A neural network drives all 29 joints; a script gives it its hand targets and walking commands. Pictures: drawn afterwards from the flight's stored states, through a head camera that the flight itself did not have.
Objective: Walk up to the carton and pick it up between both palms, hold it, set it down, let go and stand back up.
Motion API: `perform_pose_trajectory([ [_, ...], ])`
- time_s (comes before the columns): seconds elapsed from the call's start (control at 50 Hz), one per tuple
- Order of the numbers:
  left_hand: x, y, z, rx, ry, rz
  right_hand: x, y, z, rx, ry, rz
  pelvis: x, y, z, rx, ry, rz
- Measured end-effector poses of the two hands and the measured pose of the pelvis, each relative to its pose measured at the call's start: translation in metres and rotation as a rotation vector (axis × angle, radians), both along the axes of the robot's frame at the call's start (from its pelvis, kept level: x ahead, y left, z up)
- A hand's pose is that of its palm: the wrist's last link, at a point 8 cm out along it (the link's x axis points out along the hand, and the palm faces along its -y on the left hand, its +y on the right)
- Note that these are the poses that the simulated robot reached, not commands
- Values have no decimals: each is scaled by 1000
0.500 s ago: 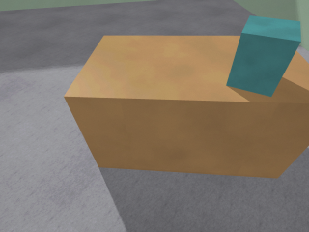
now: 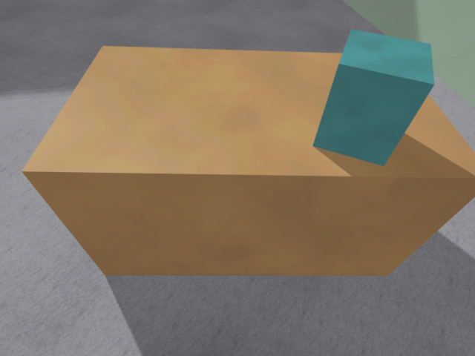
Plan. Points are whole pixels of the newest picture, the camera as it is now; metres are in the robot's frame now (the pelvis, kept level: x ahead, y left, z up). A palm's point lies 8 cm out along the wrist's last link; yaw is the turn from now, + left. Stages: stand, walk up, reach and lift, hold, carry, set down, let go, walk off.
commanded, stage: walk up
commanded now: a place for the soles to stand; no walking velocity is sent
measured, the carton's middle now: (367, 98) +0.77 -0.30 +0.03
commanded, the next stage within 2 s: none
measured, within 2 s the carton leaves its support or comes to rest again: neither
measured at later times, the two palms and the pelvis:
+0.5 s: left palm (143, 340) +0.19 +0.20 -0.11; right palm out of the picture +0.16 -0.47 -0.10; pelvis +0.11 -0.12 -0.01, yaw -5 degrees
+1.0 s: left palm (218, 255) +0.35 +0.08 -0.11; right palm out of the picture +0.20 -0.58 -0.12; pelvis +0.22 -0.24 -0.02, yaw -8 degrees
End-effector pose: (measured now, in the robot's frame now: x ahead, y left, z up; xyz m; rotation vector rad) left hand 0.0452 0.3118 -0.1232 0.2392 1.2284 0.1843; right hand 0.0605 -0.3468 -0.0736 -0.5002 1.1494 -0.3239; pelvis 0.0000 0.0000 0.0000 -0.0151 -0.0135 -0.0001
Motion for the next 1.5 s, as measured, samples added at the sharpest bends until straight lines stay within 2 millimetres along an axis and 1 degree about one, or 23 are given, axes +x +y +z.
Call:
perform_pose_trajectory([
  [0.1,40,-2,3,22,-18,-46,8,-19,7,-21,5,-33,25,-14,0,18,-10,-1],
  [0.18,64,-12,6,46,-30,-50,23,-40,3,-20,6,-38,44,-34,-3,41,-15,-4],
  [0.24,83,-29,9,63,-35,-56,38,-60,-5,-4,-2,-40,59,-56,-7,57,-10,-11],
  [0.3,99,-51,7,90,-44,-53,57,-86,-23,16,-18,-41,73,-82,-17,67,-15,-24],
  [0.34,105,-67,6,96,-45,-50,70,-97,-33,33,-27,-39,80,-95,-22,57,-30,-37],
  [0.44,124,-103,14,66,-35,-57,92,-110,-29,57,-24,-39,100,-113,-10,41,-22,-73],
  [0.5,143,-115,13,52,-32,-76,96,-119,-23,49,-12,-56,114,-120,-7,32,-21,-87],
  [0.58,169,-122,8,35,-34,-98,98,-124,-19,33,20,-77,134,-124,-7,16,-5,-100],
  [0.64,194,-124,0,32,-49,-115,91,-126,-21,19,43,-94,150,-125,-14,15,-9,-104],
  [0.68,211,-130,-1,35,-49,-127,85,-132,-17,13,66,-117,161,-131,-12,21,-6,-102],
  [0.74,237,-139,0,47,-55,-158,80,-148,-11,-8,92,-151,175,-145,-12,33,0,-105],
  [0.8,263,-152,1,70,-71,-177,81,-168,-12,-14,110,-173,187,-164,-15,56,2,-105],
  [0.86,288,-173,5,96,-94,-188,88,-191,-21,0,116,-179,197,-188,-20,79,8,-111],
  [0.9,301,-190,6,116,-109,-198,97,-210,-33,13,106,-181,204,-207,-26,89,7,-121],
  [0.96,308,-217,9,120,-111,-201,118,-229,-44,38,85,-176,212,-229,-27,85,-8,-133],
  [1.02,311,-244,21,101,-100,-194,142,-240,-40,63,52,-172,222,-242,-13,82,-12,-147],
  [1.06,316,-258,29,92,-97,-190,153,-245,-35,73,45,-171,230,-249,-5,73,-11,-157],
  [1.14,333,-276,35,82,-92,-198,164,-257,-26,73,49,-183,247,-262,4,60,-17,-172],
  [1.24,356,-289,27,68,-83,-213,175,-267,-20,53,65,-200,266,-270,4,38,-7,-187],
  [1.32,373,-297,12,40,-75,-232,180,-270,-17,20,86,-213,281,-271,-2,17,1,-195],
  [1.38,392,-300,-4,32,-94,-248,172,-270,-23,-9,103,-231,291,-272,-16,25,-19,-187],
  [1.42,400,-305,-9,34,-95,-256,166,-271,-23,-11,119,-240,291,-276,-19,38,-31,-183],
  [1.5,407,-312,-9,57,-87,-277,159,-290,-18,-35,120,-255,288,-293,-20,52,-29,-188],
])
